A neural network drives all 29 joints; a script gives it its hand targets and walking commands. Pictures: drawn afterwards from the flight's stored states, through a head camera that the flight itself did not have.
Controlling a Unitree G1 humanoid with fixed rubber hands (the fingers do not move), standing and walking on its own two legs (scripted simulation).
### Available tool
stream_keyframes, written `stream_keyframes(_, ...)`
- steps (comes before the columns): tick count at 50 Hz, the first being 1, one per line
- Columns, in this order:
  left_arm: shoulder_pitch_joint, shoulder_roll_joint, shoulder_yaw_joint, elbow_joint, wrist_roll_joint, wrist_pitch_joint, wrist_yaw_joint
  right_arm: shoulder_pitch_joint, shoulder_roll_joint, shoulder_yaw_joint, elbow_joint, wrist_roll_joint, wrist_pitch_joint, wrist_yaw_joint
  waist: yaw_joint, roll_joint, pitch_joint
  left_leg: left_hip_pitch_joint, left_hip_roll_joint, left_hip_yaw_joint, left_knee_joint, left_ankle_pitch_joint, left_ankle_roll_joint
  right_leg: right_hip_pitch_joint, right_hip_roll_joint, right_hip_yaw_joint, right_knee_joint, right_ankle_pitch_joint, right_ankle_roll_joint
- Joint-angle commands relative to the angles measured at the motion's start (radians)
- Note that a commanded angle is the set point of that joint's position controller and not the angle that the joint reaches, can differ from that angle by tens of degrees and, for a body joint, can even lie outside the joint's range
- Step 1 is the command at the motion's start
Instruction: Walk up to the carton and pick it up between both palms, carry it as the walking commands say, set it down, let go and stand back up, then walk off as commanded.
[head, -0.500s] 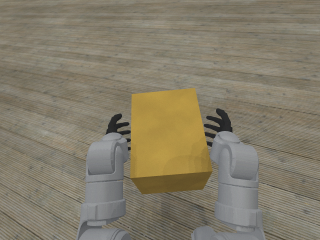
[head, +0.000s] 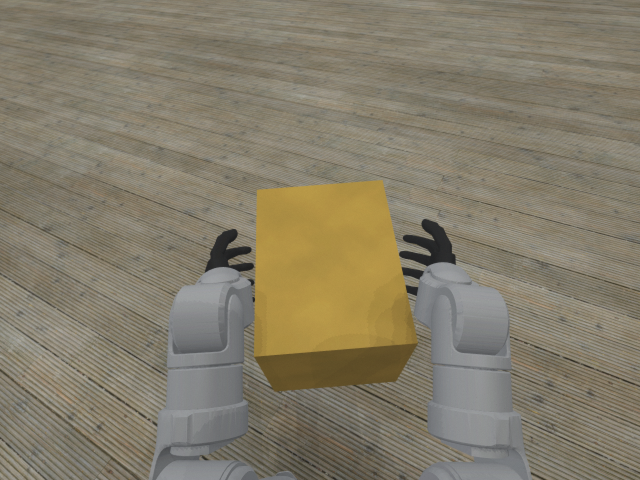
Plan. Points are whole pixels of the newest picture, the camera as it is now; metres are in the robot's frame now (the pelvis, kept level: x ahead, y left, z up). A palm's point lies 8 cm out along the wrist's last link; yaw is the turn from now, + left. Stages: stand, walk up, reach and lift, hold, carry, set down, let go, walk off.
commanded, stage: carry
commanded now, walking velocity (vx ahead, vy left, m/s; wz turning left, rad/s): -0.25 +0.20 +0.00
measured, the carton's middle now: (327, 287) +0.38 -0.02 +0.03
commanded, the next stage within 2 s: none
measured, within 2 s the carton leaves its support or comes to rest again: neither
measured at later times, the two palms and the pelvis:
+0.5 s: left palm (259, 137) +0.65 +0.09 +0.12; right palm (404, 121) +0.64 -0.16 +0.14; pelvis +0.31 -0.02 +0.03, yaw -2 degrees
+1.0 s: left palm (237, 73) +0.87 +0.15 +0.15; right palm (355, 64) +0.84 -0.10 +0.15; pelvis +0.53 +0.06 +0.04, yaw -5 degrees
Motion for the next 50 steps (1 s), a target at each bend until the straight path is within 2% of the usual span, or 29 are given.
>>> stream_keyframes(1,-0.444,-0.949,-0.573,0.116,-0.434,0.026,-0.431,-0.32,1.016,0.644,0.224,0.394,0.095,0.358,-0.022,0.21,-0.585,1.133,0.639,-0.835,-0.198,1.863,0.484,-0.849,0.154,0.185,1.006,-0.234,0.112)
stream_keyframes(2,-0.673,-0.951,-0.582,0.022,-0.476,-0.002,-0.428,-0.466,1.088,0.691,0.123,0.435,0.075,0.351,-0.012,0.055,-0.484,0.811,0.62,-0.916,-0.215,1.269,0.454,-0.833,0.072,0.362,0.955,-0.325,0.032)
stream_keyframes(3,-0.542,-0.971,-0.541,0.137,-0.461,0.004,-0.445,-0.457,1.097,0.695,0.127,0.439,0.073,0.347,-0.008,-0.203,-0.369,0.651,0.56,-0.899,-0.237,1.072,0.434,-0.845,0.059,0.299,0.825,-0.266,-0.024)
stream_keyframes(5,-0.489,-1.017,-0.498,0.162,-0.439,-0.019,-0.44,-0.551,1.109,0.729,0.038,0.459,0.068,0.356,0.016,-0.316,-0.263,0.529,0.459,-0.748,-0.257,1.026,0.293,-0.811,0.047,0.182,0.538,-0.145,-0.064)
stream_keyframes(8,-0.561,-1.05,-0.54,0.016,-0.456,-0.056,-0.425,-0.662,1.158,0.802,-0.087,0.522,0.036,0.366,0.033,0.011,-0.404,0.588,0.439,-0.447,-0.182,1.039,0.139,-0.6,-0.057,0.131,-0.13,0.101,-0.022)
stream_keyframes(10,-0.686,-1.038,-0.571,0.0,-0.477,-0.067,-0.413,-0.762,1.096,0.748,-0.071,0.518,0.031,0.357,0.05,0.102,-0.526,0.524,0.342,-0.209,0.015,0.923,0.036,-0.29,-0.014,-0.057,-0.496,0.614,0.013)
stream_keyframes(11,-0.692,-1.03,-0.576,-0.035,-0.468,-0.071,-0.408,-0.704,1.116,0.734,-0.037,0.525,0.04,0.355,0.066,0.054,-0.548,0.358,0.3,-0.139,0.147,0.628,-0.01,-0.056,-0.053,-0.009,-0.574,1.006,0.003)
stream_keyframes(12,-0.722,-1.032,-0.557,-0.098,-0.501,-0.07,-0.406,-0.689,1.147,0.753,-0.104,0.54,0.04,0.347,0.036,-0.254,-0.604,0.121,0.141,-0.137,0.329,-0.127,-0.076,0.213,-0.303,0.382,-0.537,1.952,-0.037)
stream_keyframes(13,-0.734,-1.005,-0.592,-0.037,-0.501,-0.052,-0.411,-0.678,1.105,0.715,0.023,0.521,0.06,0.353,0.035,-0.338,-0.632,0.019,0.027,-0.225,0.495,-0.422,-0.094,0.325,-0.47,0.59,-0.485,2.312,-0.19)
stream_keyframes(14,-0.579,-1.014,-0.56,0.052,-0.439,-0.048,-0.4,-0.555,1.134,0.696,0.075,0.5,0.07,0.356,0.086,-0.306,-0.604,-0.115,0.007,-0.314,0.65,-0.435,-0.108,0.419,-0.443,0.586,-0.403,2.395,-0.296)
stream_keyframes(15,-0.638,-0.994,-0.565,-0.001,-0.431,-0.054,-0.391,-0.543,1.121,0.685,0.117,0.503,0.072,0.368,0.085,-0.201,-0.58,-0.151,0.026,-0.315,0.655,-0.342,-0.113,0.404,-0.412,0.498,-0.406,2.271,-0.266)
stream_keyframes(16,-0.479,-1.011,-0.504,0.1,-0.39,-0.041,-0.395,-0.56,1.11,0.704,0.035,0.506,0.061,0.362,0.088,-0.275,-0.491,-0.323,0.014,-0.254,0.635,-0.358,-0.112,0.515,-0.314,0.436,-0.393,2.318,-0.19)
stream_keyframes(18,-0.683,-0.99,-0.584,-0.068,-0.463,-0.055,-0.392,-0.476,1.12,0.695,0.065,0.483,0.043,0.366,0.1,-0.118,-0.451,-0.477,0.022,-0.204,0.584,-0.391,-0.112,0.564,-0.217,0.374,-0.371,2.162,-0.105)
stream_keyframes(19,-0.672,-0.952,-0.582,-0.092,-0.456,-0.061,-0.392,-0.535,1.093,0.712,0.038,0.496,0.037,0.358,0.099,-0.185,-0.389,-0.432,0.026,-0.189,0.547,-0.385,-0.117,0.503,-0.206,0.364,-0.391,2.148,-0.096)
stream_keyframes(21,-0.736,-0.972,-0.653,-0.071,-0.488,-0.038,-0.388,-0.582,1.014,0.655,0.084,0.477,0.049,0.362,0.108,-0.044,-0.39,-0.494,0.051,-0.159,0.396,-0.403,-0.118,0.577,-0.199,0.318,-0.374,2.002,-0.123)
stream_keyframes(23,-0.623,-0.948,-0.619,-0.038,-0.455,-0.02,-0.381,-0.506,1.063,0.66,0.072,0.484,0.065,0.365,0.101,-0.148,-0.445,-0.481,0.085,-0.127,0.294,-0.356,-0.108,0.636,-0.175,0.232,-0.348,1.98,-0.104)
stream_keyframes(25,-0.662,-0.979,-0.674,-0.03,-0.474,-0.027,-0.374,-0.513,0.969,0.611,0.103,0.442,0.061,0.376,0.094,-0.09,-0.488,-0.303,0.153,-0.183,-0.107,-0.143,-0.1,0.567,-0.185,0.228,-0.286,1.929,-0.093)
stream_keyframes(27,-0.687,-0.975,-0.672,0.007,-0.474,-0.011,-0.366,-0.58,0.937,0.585,0.128,0.433,0.069,0.381,0.052,-0.128,-0.447,0.153,0.106,-0.067,-0.313,0.179,-0.062,0.155,-0.162,0.094,-0.243,1.942,-0.053)
stream_keyframes(28,-0.72,-0.92,-0.644,0.023,-0.455,-0.014,-0.371,-0.646,0.919,0.598,0.12,0.442,0.056,0.389,0.016,-0.088,-0.569,0.493,0.162,-0.152,-0.34,0.581,0.02,-0.046,-0.166,0.054,-0.047,1.728,-0.009)
stream_keyframes(29,-0.799,-0.916,-0.654,0.098,-0.465,0.002,-0.373,-0.633,0.854,0.541,0.235,0.407,0.066,0.395,0.003,0.294,-0.571,0.785,0.426,-0.411,-0.214,1.663,0.19,-0.399,0.004,-0.027,0.33,0.617,0.07)
stream_keyframes(30,-0.663,-1.005,-0.645,0.043,-0.457,0.011,-0.378,-0.399,1.017,0.574,0.275,0.418,0.087,0.396,0.017,0.472,-0.57,0.95,0.543,-0.617,-0.193,2.178,0.322,-0.598,0.166,-0.01,0.476,-0.045,0.086)
stream_keyframes(31,-0.677,-1.003,-0.643,-0.004,-0.463,0.007,-0.381,-0.446,1.076,0.588,0.205,0.445,0.081,0.398,0.023,0.369,-0.529,0.85,0.545,-0.633,-0.236,1.814,0.328,-0.587,0.118,0.049,0.508,-0.085,0.069)
stream_keyframes(34,-0.787,-1.072,-0.661,0.043,-0.507,0.005,-0.385,-0.623,1.049,0.569,0.14,0.445,0.078,0.403,0.03,0.122,-0.347,0.675,0.421,-0.606,-0.319,1.403,0.168,-0.688,0.081,0.015,0.36,-0.018,0.015)
stream_keyframes(38,-0.715,-1.067,-0.626,0.002,-0.479,0.003,-0.363,-0.637,1.11,0.607,0.058,0.491,0.078,0.404,0.035,0.238,-0.419,0.796,0.389,-0.436,-0.278,1.407,0.066,-0.698,0.027,-0.039,0.03,0.092,0.022)
stream_keyframes(43,-0.737,-1.037,-0.626,-0.081,-0.483,0.01,-0.352,-0.64,1.084,0.619,-0.034,0.481,0.089,0.388,0.015,0.13,-0.502,0.767,0.316,-0.303,-0.128,1.53,-0.062,-0.481,0.054,-0.147,-0.348,0.397,0.054)
stream_keyframes(44,-0.734,-1.035,-0.631,-0.049,-0.486,0.019,-0.361,-0.677,1.031,0.609,-0.017,0.465,0.092,0.391,0.018,0.202,-0.493,0.714,0.324,-0.253,-0.08,1.524,-0.086,-0.402,0.049,-0.178,-0.408,0.477,0.05)
stream_keyframes(46,-0.668,-1.044,-0.615,0.006,-0.46,0.046,-0.372,-0.629,1.047,0.607,0.048,0.448,0.122,0.378,0.066,0.148,-0.548,0.435,0.289,-0.215,0.128,1.137,-0.118,-0.033,-0.102,-0.02,-0.634,1.029,-0.039)
stream_keyframes(48,-0.632,-0.988,-0.632,0.034,-0.462,0.047,-0.375,-0.511,1.059,0.597,0.121,0.444,0.136,0.383,0.085,-0.233,-0.545,-0.116,0.073,-0.234,0.534,-0.424,-0.184,0.342,-0.508,0.465,-0.465,2.193,-0.351)
stream_keyframes(50,-0.594,-0.975,-0.577,0.055,-0.421,0.039,-0.37,-0.616,1.069,0.633,0.106,0.514,0.133,0.401,0.096,-0.329,-0.452,-0.249,0.146,-0.41,0.633,-0.484,-0.154,0.333,-0.481,0.423,-0.491,1.902,-0.332)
